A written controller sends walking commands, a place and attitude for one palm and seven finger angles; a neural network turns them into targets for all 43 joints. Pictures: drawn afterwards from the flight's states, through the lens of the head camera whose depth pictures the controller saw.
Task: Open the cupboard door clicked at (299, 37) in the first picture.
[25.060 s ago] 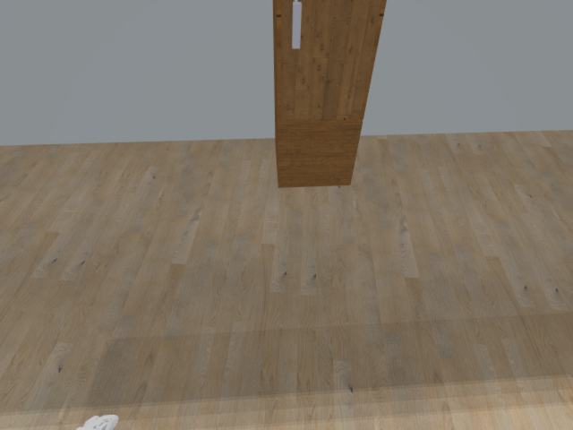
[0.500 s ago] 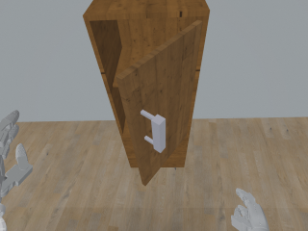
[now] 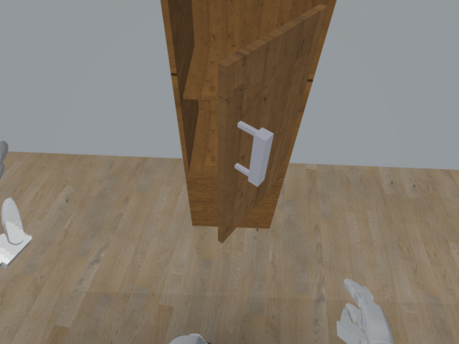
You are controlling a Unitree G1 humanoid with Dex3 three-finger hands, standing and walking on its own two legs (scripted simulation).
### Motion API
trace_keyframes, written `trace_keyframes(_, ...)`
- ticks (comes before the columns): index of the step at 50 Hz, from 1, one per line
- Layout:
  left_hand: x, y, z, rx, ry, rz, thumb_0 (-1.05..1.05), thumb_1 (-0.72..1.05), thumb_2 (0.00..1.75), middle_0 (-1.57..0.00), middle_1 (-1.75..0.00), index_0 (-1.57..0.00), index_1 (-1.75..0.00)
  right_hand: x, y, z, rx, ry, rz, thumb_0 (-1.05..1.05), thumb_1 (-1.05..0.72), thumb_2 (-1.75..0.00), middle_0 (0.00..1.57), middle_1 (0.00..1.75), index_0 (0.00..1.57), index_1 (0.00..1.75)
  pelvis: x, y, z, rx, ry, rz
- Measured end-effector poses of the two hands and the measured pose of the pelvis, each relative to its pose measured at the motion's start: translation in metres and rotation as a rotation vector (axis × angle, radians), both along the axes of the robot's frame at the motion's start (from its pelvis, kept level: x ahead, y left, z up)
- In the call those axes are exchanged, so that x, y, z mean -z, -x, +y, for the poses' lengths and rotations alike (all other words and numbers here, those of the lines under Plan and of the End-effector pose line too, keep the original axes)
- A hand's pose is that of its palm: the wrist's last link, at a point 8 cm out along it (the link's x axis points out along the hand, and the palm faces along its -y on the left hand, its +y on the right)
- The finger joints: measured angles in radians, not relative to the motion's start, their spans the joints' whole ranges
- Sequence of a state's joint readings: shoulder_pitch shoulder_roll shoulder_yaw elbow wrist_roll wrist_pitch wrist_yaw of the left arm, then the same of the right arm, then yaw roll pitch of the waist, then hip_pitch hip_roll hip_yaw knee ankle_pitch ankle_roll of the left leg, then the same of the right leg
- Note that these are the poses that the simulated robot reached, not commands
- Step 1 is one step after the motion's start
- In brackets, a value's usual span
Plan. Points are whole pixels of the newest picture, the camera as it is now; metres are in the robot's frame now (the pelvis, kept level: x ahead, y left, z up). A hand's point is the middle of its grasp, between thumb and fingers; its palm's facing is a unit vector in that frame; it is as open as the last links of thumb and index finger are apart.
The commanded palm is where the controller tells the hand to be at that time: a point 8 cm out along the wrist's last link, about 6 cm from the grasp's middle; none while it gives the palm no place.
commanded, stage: step back with the hand held close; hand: left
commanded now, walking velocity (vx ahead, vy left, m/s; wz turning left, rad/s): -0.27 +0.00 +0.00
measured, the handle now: (250, 153) +0.47 -0.01 +0.06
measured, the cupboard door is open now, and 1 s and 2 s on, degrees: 52 52 52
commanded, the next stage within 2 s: stop stepping back and stand still in 0.38 s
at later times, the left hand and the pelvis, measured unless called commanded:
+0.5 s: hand out of the picture +0.09 +0.25 +0.19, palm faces +0.42 -0.81 -0.41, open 7.4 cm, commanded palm +0.03 +0.29 +0.19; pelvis -0.12 -0.01 +0.01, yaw -2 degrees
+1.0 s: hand out of the picture +0.01 +0.19 +0.18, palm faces +0.28 -0.80 -0.52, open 7.4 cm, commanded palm -0.05 +0.25 +0.19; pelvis -0.22 -0.04 +0.00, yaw -5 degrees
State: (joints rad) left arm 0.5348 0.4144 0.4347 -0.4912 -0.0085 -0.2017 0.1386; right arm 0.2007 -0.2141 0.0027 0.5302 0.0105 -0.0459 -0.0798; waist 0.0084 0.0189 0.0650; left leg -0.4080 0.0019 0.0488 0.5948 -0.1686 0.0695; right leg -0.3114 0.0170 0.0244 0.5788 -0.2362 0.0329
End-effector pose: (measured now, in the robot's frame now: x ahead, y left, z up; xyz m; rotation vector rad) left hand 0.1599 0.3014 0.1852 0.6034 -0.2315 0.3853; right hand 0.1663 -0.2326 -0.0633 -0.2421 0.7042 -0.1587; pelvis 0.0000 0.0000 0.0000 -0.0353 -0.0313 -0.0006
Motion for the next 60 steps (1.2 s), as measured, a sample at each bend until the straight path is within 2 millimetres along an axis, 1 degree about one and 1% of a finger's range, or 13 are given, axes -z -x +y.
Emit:
trace_keyframes(8, -0.002, 0.057, -0.007, -0.039, 0.033, -0.078, 0.01, 0.89, 0.9, -0.21, -0.3, -0.22, -0.31, 0.013, 0.036, 0.006, -0.074, 0.003, 0.046, 0.01, -0.9, -0.9, 0.2, 0.3, 0.21, 0.3, 0.004, 0.037, -0.005, -0.04, -0.001, -0.004)
trace_keyframes(14, -0.009, 0.07, 0.0, 0.027, 0.021, -0.155, 0.01, 0.88, 0.9, -0.21, -0.3, -0.22, -0.31, 0.012, 0.067, 0.006, -0.041, 0.053, 0.046, 0.01, -0.9, -0.9, 0.2, 0.3, 0.21, 0.3, 0.008, 0.066, 0.005, -0.043, 0.022, 0.0)
trace_keyframes(20, -0.02, 0.088, 0.01, 0.023, -0.005, -0.14, 0.01, 0.88, 0.9, -0.21, -0.3, -0.22, -0.31, 0.002, 0.104, 0.013, -0.006, -0.008, 0.025, 0.01, -0.9, -0.9, 0.2, 0.3, 0.21, 0.3, -0.003, 0.096, 0.002, -0.003, 0.051, 0.027)
trace_keyframes(26, -0.016, 0.115, -0.016, 0.079, 0.068, -0.111, 0.01, 0.89, 0.9, -0.21, -0.3, -0.21, -0.31, -0.001, 0.136, 0.008, -0.02, -0.029, 0.004, 0.01, -0.9, -0.9, 0.2, 0.3, 0.21, 0.3, -0.006, 0.131, -0.009, 0.032, 0.036, 0.095)
trace_keyframes(30, -0.012, 0.136, -0.042, 0.158, 0.008, -0.097, 0.01, 0.89, 0.9, -0.21, -0.3, -0.21, -0.31, 0.012, 0.16, -0.007, -0.024, -0.029, -0.003, 0.01, -0.9, -0.9, 0.2, 0.3, 0.21, 0.3, 0.007, 0.165, -0.017, 0.081, -0.018, 0.103)
trace_keyframes(33, -0.019, 0.147, -0.046, 0.188, -0.021, -0.075, 0.01, 0.88, 0.9, -0.21, -0.3, -0.22, -0.31, 0.015, 0.19, -0.018, 0.021, -0.024, 0.06, 0.01, -0.9, -0.9, 0.2, 0.3, 0.21, 0.3, 0.002, 0.167, -0.018, 0.086, -0.023, 0.086)
trace_keyframes(37, -0.018, 0.151, -0.033, 0.146, -0.02, -0.103, 0.01, 0.88, 0.9, -0.21, -0.3, -0.22, -0.31, 0.015, 0.221, -0.034, 0.108, 0.01, 0.07, 0.01, -0.9, -0.9, 0.2, 0.3, 0.21, 0.3, 0.004, 0.162, -0.017, 0.095, -0.034, 0.068)
trace_keyframes(41, -0.007, 0.145, -0.025, 0.091, 0.06, -0.092, 0.01, 0.88, 0.9, -0.21, -0.3, -0.22, -0.31, 0.013, 0.246, -0.044, 0.157, 0.021, 0.051, 0.01, -0.9, -0.9, 0.2, 0.3, 0.21, 0.3, 0.002, 0.18, -0.015, 0.099, -0.047, 0.025)
trace_keyframes(46, -0.008, 0.158, -0.049, 0.137, 0.063, -0.05, 0.01, 0.89, 0.9, -0.21, -0.3, -0.21, -0.31, 0.005, 0.275, -0.047, 0.166, -0.006, 0.021, 0.01, -0.9, -0.9, 0.2, 0.3, 0.21, 0.3, -0.006, 0.204, -0.025, 0.099, -0.047, -0.005)
trace_keyframes(50, -0.015, 0.189, -0.071, 0.175, -0.029, -0.01, 0.01, 0.89, 0.9, -0.21, -0.3, -0.22, -0.31, 0.015, 0.289, -0.053, 0.168, -0.042, 0.027, 0.01, -0.9, -0.9, 0.2, 0.3, 0.21, 0.3, -0.002, 0.218, -0.035, 0.093, -0.06, 0.003)
trace_keyframes(53, -0.02, 0.209, -0.073, 0.159, -0.042, -0.008, 0.01, 0.88, 0.9, -0.21, -0.3, -0.22, -0.31, 0.022, 0.297, -0.058, 0.142, -0.04, 0.097, 0.01, -0.9, -0.9, 0.2, 0.3, 0.21, 0.3, -0.007, 0.225, -0.041, 0.104, -0.078, 0.011)
trace_keyframes(56, -0.023, 0.216, -0.065, 0.092, -0.026, -0.012, 0.01, 0.88, 0.9, -0.21, -0.3, -0.22, -0.31, 0.02, 0.302, -0.063, 0.138, -0.043, 0.126, 0.01, -0.9, -0.9, 0.2, 0.3, 0.21, 0.3, -0.015, 0.225, -0.044, 0.102, -0.088, 0.03)
trace_keyframes(60, -0.015, 0.214, -0.054, 0.009, 0.021, 0.014, 0.01, 0.88, 0.9, -0.21, -0.3, -0.22, -0.31, 0.019, 0.299, -0.07, 0.14, -0.039, 0.116, 0.01, -0.9, -0.9, 0.2, 0.3, 0.21, 0.3, -0.021, 0.225, -0.042, 0.074, -0.09, 0.039)
